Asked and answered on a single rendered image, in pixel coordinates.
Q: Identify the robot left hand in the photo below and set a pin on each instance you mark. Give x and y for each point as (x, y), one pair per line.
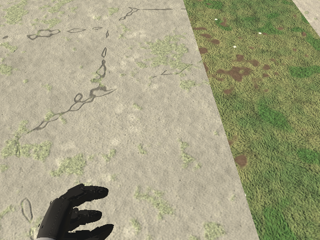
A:
(61, 216)

